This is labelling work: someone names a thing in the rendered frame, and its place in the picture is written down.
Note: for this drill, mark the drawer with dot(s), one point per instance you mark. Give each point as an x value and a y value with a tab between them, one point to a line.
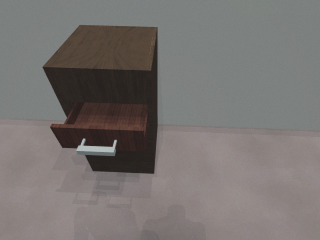
103	123

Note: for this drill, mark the cabinet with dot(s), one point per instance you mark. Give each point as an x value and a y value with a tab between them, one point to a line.
116	65

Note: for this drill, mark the handle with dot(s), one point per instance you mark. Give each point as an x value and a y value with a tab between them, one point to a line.
96	150

